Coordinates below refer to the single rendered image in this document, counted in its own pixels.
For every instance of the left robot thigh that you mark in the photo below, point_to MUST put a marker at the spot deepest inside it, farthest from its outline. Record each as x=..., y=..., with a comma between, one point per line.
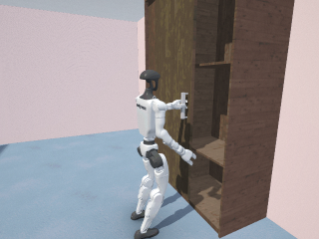
x=148, y=180

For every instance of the right robot hand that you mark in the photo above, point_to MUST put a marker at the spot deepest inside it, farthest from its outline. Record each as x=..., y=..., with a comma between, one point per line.
x=187, y=155

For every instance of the right robot upper arm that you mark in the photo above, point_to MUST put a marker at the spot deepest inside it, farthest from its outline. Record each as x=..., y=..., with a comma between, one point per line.
x=159, y=108

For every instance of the robot torso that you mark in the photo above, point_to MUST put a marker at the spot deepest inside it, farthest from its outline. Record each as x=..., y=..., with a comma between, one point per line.
x=147, y=126

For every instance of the right robot forearm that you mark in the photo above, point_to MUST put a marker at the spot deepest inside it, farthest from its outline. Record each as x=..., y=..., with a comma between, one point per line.
x=167, y=140

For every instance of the left robot hand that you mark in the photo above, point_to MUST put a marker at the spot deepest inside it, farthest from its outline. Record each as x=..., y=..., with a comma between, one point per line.
x=177, y=104

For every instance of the left robot forearm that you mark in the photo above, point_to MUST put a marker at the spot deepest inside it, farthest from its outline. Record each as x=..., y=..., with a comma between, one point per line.
x=169, y=106

